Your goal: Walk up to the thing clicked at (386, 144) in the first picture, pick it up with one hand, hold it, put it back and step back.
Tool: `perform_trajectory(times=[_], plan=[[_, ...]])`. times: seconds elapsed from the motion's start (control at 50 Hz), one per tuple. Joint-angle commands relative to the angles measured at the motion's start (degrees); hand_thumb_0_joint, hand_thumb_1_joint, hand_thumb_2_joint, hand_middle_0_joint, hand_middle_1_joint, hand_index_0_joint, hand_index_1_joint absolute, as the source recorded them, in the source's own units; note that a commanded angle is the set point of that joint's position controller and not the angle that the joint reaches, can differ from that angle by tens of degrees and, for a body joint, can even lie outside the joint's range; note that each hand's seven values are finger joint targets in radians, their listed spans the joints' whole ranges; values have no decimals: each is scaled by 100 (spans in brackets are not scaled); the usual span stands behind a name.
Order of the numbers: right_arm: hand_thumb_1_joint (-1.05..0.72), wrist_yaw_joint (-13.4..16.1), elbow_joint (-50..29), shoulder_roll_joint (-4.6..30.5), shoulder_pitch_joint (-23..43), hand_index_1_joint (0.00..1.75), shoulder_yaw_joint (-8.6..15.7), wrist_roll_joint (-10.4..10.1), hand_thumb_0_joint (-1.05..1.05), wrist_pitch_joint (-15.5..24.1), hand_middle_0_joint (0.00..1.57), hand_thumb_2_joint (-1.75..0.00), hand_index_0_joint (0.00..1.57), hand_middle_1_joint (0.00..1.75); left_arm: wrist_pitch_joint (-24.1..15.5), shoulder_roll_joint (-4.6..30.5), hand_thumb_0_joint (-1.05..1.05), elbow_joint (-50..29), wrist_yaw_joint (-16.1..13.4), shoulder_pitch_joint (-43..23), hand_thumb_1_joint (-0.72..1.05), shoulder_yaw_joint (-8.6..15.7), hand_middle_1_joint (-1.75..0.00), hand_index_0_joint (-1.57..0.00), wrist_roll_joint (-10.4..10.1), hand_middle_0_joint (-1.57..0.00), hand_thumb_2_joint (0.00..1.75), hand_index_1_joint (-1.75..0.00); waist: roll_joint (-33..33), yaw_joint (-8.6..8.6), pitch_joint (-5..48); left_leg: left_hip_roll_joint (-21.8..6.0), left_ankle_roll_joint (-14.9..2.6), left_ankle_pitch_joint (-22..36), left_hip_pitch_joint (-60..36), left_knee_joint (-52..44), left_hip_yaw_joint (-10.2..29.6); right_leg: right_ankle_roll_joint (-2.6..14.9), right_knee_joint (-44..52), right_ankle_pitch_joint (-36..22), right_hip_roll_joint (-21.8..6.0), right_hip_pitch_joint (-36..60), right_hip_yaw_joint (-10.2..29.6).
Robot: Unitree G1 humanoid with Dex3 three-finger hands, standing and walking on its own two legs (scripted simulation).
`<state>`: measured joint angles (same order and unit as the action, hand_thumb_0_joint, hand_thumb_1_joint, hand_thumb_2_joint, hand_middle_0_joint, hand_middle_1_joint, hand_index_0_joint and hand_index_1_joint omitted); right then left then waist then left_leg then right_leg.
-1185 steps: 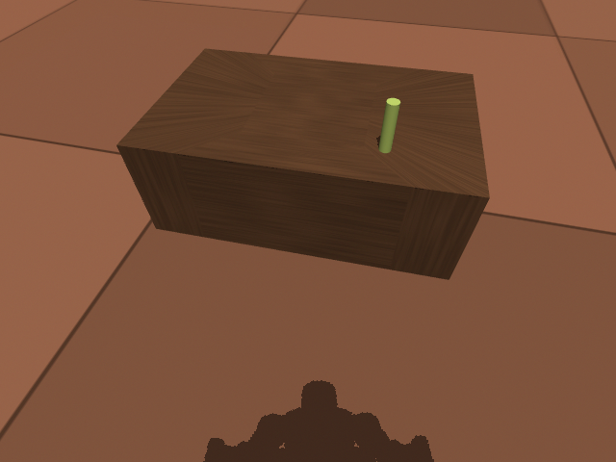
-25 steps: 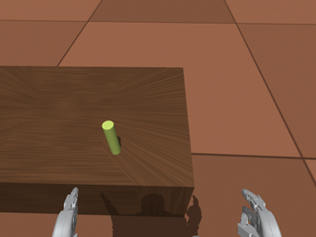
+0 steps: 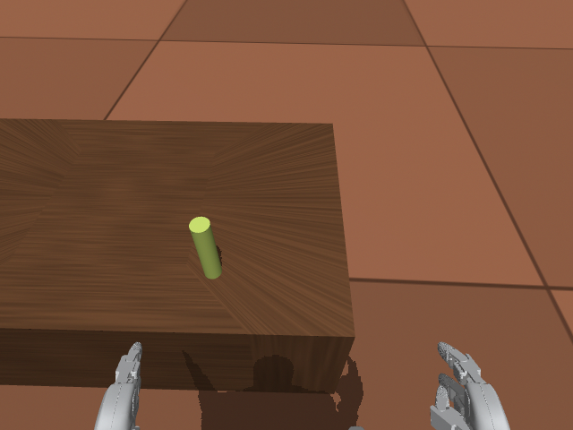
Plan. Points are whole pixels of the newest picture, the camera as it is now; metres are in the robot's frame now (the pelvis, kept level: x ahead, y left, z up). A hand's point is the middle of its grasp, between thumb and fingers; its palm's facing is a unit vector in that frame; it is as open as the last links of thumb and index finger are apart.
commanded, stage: home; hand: left
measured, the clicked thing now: (206, 250) +0.53 +0.20 -0.18
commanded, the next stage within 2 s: stand in 1.12 s
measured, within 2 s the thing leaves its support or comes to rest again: neither
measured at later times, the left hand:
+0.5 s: hand (167, 407) +0.18 +0.18 -0.05, palm faces +0.12 -0.97 -0.23, open 17.4 cm
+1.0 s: hand (165, 408) +0.18 +0.18 -0.05, palm faces +0.12 -0.95 -0.28, open 17.6 cm
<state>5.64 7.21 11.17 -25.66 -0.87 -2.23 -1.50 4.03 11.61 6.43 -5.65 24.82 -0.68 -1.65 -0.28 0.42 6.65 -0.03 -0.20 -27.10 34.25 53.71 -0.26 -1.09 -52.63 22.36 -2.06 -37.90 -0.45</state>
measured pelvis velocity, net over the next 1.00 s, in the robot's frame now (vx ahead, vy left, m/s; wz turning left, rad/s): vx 0.01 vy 0.00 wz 0.01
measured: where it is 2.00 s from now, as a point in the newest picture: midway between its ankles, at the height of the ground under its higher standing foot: outside the picture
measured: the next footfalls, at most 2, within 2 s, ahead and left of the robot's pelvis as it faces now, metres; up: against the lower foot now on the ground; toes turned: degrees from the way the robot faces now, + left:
none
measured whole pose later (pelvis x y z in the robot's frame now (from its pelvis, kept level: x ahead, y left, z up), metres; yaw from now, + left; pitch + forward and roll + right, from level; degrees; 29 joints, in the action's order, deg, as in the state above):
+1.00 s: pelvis +0.01 +0.00 +0.00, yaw +1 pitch +8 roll -2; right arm 8.3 27.6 12.1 -17.6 -1.1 -1.2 5.2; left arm 11.6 11.7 0.7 -8.0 27.0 -0.6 -0.5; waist 1.7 -1.2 6.4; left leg -1.2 0.3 -28.9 33.6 54.9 1.9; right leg -0.6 -51.6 23.4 -1.0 -35.6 -2.7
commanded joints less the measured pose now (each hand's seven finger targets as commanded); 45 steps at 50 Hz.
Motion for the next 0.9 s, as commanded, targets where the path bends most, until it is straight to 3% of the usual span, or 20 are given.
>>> perform_trajectory(times=[0.0,0.02,0.08,0.12,0.16,0.2,0.26,0.34,0.36,0.42,0.5,0.52,0.54,0.56,0.58,0.6,0.66,0.7,0.72,0.88], plan=[[-90,58,-1093,626,257,30,406,33,0,340,20,-90,20,30,-322,591,0,-1119,-50,-205,-57,337,-5,-5,20,-5,4,-5,71,36,308,18,-12,574,124,-1163,-33,130,766,-299,159,691,-227],[-90,59,-1090,637,282,30,375,34,0,353,20,-90,20,30,-323,533,0,-1209,-48,-298,-54,237,-6,-5,21,-5,6,-6,131,21,355,8,-4,579,63,-1183,-22,130,748,-317,167,689,-234],[-90,54,-1114,521,247,30,281,34,0,366,20,-90,20,30,-281,578,0,-1045,-44,-85,-54,338,-6,-5,37,-5,6,-6,-50,25,433,43,-22,760,77,-1069,-74,128,776,-450,155,766,-208],[-90,73,-1102,642,245,30,407,47,0,361,20,-90,20,30,-308,558,0,-1397,-43,-454,-54,244,-6,-5,11,-5,6,-6,73,-23,477,35,-9,789,32,-1084,-61,131,761,-487,147,759,-209],[-90,64,-981,547,223,30,300,43,0,369,20,-90,20,30,-235,576,0,-983,-47,-83,-54,331,-6,-5,43,-5,6,-6,92,24,272,20,-5,660,112,-1123,-29,139,764,-355,157,665,-222],[-90,73,-1187,636,292,30,379,42,0,385,20,-90,20,30,-277,535,0,-1410,-45,-421,-54,232,-6,-5,12,-5,6,-6,0,-5,528,28,-9,761,23,-1105,-26,126,764,-459,155,790,-217],[-90,78,-859,570,53,30,345,48,0,362,20,-90,20,30,-194,597,0,-929,-37,52,-55,388,-6,-5,30,-5,6,-5,4,20,276,45,-16,843,77,-1047,-72,131,798,-515,149,702,-220],[-90,78,-1074,586,258,30,348,52,0,392,20,-90,20,30,-198,536,0,-1337,-15,-255,-53,281,-6,-5,17,-5,7,-6,53,-2,508,54,-11,987,18,-1001,-76,134,765,-668,131,824,-204],[-90,59,-896,563,106,30,344,59,0,370,20,-90,20,30,-152,576,0,-934,-14,62,-55,370,-6,-5,35,-5,6,-6,-3,19,326,53,-3,982,86,-1005,-82,136,755,-632,140,731,-213],[-90,59,-1085,648,234,30,399,45,0,376,20,-90,20,30,-193,615,0,-1419,-20,-349,-54,308,-6,-5,14,-5,6,-6,118,9,446,28,19,946,26,-1089,-18,142,723,-585,148,751,-233],[-90,53,-1018,524,84,30,322,43,0,371,20,-90,20,30,-143,587,0,-1073,9,89,-54,383,-6,-5,21,-5,6,-6,32,13,545,44,16,1195,-5,-965,-62,151,704,-801,142,819,-214],[-90,59,-1156,618,141,30,360,49,0,378,20,-90,20,30,-179,544,0,-1534,10,-277,-53,255,-6,-5,-2,-5,7,-6,51,-37,706,34,15,1307,-110,-950,-45,148,683,-919,140,892,-223],[-90,125,267,861,533,30,349,33,0,376,20,-90,20,30,-104,836,0,-1672,-124,42,-57,636,-5,-5,55,-5,4,-5,121,16,689,-11,41,1316,-174,-881,175,152,634,-977,228,891,-304],[-90,149,179,849,561,30,328,26,0,422,20,-90,20,30,21,700,0,-1209,-139,462,-59,518,-5,-4,80,-4,3,-5,114,-45,291,-2,36,1104,-7,-919,172,152,719,-780,208,755,-293],[-90,155,88,806,617,30,307,18,0,501,20,-90,20,30,55,480,0,-1396,-119,434,-55,244,-6,-5,68,-5,6,-6,11,-122,343,0,24,1081,-1,-934,164,160,731,-794,217,782,-286],[-90,166,160,759,714,30,274,22,0,535,20,-90,20,30,56,479,0,-1654,-148,132,-56,180,-5,-5,66,-5,5,-5,84,-107,427,-10,11,1018,-58,-932,164,142,741,-791,213,791,-290],[-90,218,534,817,836,30,308,41,0,612,20,-90,20,30,131,648,0,-1551,-213,230,-54,346,-6,-5,101,-5,6,-6,346,-132,417,-8,30,1185,-106,-867,111,173,742,-861,220,726,-304],[-90,243,657,780,886,30,298,64,0,702,20,-90,20,30,168,492,0,-1784,-225,13,-54,167,-6,-5,111,-5,6,-6,97,-243,525,-40,-1,1313,-209,-807,122,136,755,-1031,236,837,-337],[-90,258,745,788,930,30,304,69,0,729,20,-90,20,30,219,633,0,-1609,-249,236,-56,385,-5,-5,114,-5,5,-5,185,-167,648,6,-15,1422,-175,-719,74,142,779,-1155,205,951,-300],[-90,333,1027,761,1183,30,279,124,0,955,20,-90,20,30,398,613,0,-1851,-295,9,-58,335,-5,-5,140,-5,4,-5,64,-145,652,4,-27,1440,-185,-715,87,125,854,-1165,202,1088,-317]])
